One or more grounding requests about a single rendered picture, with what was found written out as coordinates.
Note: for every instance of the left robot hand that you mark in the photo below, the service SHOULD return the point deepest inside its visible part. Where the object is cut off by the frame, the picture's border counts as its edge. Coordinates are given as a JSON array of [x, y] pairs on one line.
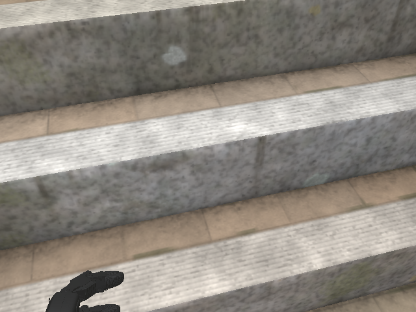
[[82, 288]]

